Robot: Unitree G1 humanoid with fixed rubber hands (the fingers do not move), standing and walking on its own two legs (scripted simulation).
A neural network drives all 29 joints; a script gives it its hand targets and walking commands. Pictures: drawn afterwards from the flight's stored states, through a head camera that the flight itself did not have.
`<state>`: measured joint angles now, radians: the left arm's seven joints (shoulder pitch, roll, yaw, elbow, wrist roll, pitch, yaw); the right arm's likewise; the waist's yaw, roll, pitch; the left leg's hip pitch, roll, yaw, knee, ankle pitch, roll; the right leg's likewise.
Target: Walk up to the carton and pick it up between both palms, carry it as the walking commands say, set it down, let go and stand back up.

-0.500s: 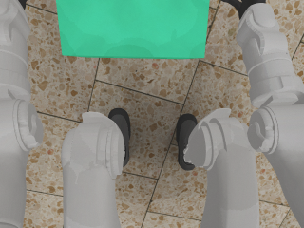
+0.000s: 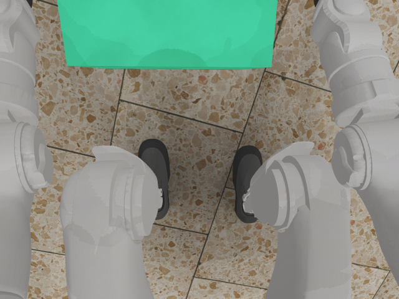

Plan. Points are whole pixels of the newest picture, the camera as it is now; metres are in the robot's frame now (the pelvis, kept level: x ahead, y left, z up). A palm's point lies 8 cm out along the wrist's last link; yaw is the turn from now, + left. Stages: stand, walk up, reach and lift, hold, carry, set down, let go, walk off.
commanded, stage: reach and lift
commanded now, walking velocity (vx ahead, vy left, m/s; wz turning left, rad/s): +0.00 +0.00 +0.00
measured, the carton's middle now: out of the picture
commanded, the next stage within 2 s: none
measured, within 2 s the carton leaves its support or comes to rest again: leaves its support in 1.28 s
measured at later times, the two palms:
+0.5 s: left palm out of the picture +0.53 +0.27 -0.18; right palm out of the picture +0.55 -0.11 -0.17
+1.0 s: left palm out of the picture +0.53 +0.26 -0.17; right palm out of the picture +0.55 -0.12 -0.17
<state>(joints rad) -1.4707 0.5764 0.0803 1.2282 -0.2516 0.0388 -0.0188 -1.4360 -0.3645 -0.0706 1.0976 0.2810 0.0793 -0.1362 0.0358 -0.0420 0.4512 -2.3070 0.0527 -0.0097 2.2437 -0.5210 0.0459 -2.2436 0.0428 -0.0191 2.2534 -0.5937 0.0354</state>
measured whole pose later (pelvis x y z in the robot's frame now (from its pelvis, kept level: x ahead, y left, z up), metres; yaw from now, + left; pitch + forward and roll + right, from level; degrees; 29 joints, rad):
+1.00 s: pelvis +0.00 +0.00 +0.00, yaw +0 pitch +33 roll -2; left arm -1.55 0.52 -0.03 1.27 -0.27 0.11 0.01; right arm -1.48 -0.28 -0.18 1.13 0.19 0.10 -0.15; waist 0.05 -0.06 0.43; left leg -2.31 0.05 0.00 2.23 -0.51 0.04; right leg -2.26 0.07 0.00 2.25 -0.58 0.04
